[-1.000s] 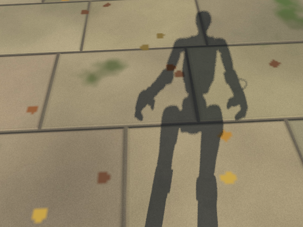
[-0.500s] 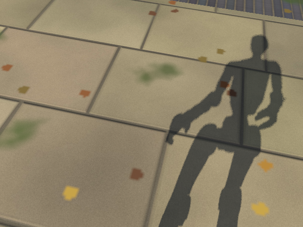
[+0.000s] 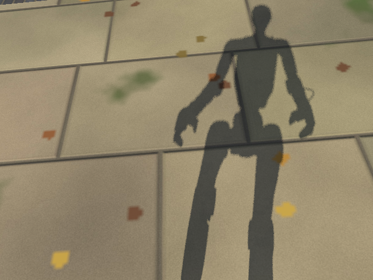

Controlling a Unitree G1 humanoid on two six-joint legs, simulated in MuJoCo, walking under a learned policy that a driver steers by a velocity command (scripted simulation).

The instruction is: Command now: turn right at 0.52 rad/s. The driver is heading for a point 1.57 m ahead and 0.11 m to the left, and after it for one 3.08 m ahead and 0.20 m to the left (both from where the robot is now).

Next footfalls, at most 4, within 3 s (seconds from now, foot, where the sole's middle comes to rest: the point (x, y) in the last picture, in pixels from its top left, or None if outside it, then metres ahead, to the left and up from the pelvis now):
0.32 left None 0.07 0.15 -0.78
1.64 left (190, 278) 0.46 0.09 -0.78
2.14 right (228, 197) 0.76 -0.06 -0.78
2.66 left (153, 157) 0.97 0.26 -0.78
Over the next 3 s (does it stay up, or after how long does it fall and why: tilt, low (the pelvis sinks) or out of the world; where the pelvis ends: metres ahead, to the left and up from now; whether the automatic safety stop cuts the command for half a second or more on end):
stays up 0.95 0.16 0.00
